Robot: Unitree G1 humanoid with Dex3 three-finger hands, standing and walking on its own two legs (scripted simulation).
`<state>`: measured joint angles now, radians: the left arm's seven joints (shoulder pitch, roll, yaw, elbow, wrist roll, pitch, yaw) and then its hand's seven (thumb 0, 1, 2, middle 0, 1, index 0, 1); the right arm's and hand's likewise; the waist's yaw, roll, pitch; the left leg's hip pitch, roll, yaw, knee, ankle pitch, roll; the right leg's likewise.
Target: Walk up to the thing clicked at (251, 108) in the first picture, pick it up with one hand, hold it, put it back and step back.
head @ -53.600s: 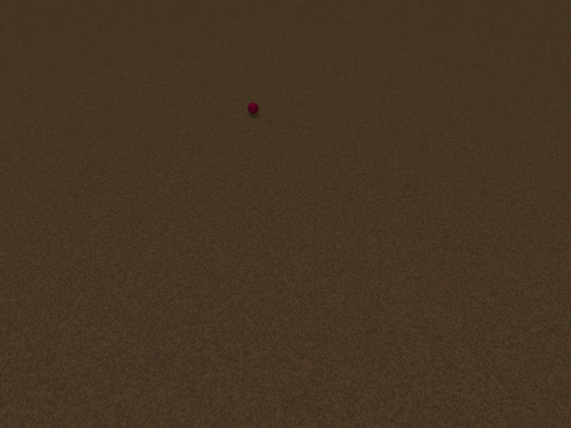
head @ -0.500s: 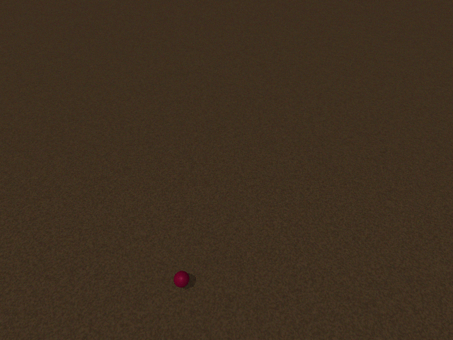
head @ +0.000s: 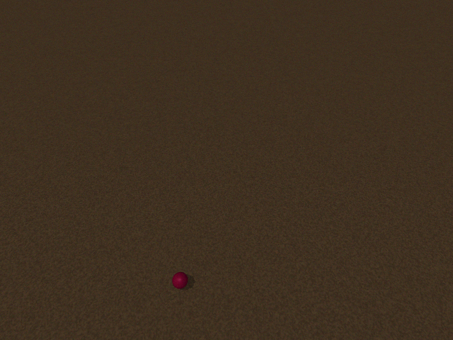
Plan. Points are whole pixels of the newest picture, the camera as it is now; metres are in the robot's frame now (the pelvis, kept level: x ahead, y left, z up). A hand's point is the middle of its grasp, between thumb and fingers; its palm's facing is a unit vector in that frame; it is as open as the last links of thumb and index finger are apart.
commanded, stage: stand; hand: left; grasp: from above
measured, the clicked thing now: (180, 280) +0.49 +0.22 -0.75
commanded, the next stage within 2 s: step back in 0.64 s
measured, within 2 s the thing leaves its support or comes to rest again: neither
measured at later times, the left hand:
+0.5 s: hand out of the picture +0.07 +0.25 -0.16, palm faces +0.01 -0.94 -0.33, open 7.4 cm
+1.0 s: hand out of the picture +0.08 +0.31 -0.19, palm faces +0.00 -0.93 -0.36, open 7.4 cm
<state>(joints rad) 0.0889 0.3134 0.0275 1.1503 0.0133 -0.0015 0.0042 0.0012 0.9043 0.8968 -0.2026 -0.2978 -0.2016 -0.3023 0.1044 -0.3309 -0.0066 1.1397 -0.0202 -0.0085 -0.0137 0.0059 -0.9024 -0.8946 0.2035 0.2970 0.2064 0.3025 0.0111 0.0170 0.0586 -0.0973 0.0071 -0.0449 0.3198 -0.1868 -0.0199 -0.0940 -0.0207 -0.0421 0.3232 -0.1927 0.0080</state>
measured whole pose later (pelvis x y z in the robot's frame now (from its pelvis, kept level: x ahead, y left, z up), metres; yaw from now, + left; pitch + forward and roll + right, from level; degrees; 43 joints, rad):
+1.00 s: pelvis -0.07 +0.05 -0.02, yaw +1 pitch -1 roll +0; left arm 0.00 0.40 0.07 0.92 0.01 0.06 0.02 0.00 0.90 0.90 -0.20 -0.30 -0.20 -0.30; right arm 0.14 -0.37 -0.06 0.98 -0.03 0.04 0.01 0.00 -0.90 -0.89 0.20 0.30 0.21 0.30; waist -0.01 -0.06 0.21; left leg -0.27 -0.05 -0.01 0.65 -0.36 0.05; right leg -0.42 -0.01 0.10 0.81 -0.47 -0.01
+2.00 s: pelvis -0.30 +0.06 -0.02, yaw -3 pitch -1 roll -1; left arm 0.19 0.41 0.10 0.81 0.02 0.07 0.00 0.00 0.90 0.90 -0.20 -0.30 -0.20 -0.30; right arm 0.13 -0.34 -0.04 0.83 -0.03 0.01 -0.01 0.01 -0.90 -0.89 0.21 0.30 0.21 0.30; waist 0.02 -0.05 0.16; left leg -0.33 0.03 -0.03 0.55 -0.20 0.00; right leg -0.40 0.10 0.16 1.15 -0.50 0.03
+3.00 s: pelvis -0.64 +0.00 -0.02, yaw -6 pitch -3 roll +1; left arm 0.28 0.36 0.06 0.95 0.05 0.01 0.00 0.00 0.90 0.90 -0.20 -0.30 -0.20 -0.30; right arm 0.13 -0.39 -0.06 0.87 -0.03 0.08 0.00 0.01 -0.90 -0.89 0.20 0.30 0.21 0.30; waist 0.06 0.03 0.09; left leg -0.47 -0.03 -0.09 0.84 -0.42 0.00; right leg -0.19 0.02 0.04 0.63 -0.39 -0.04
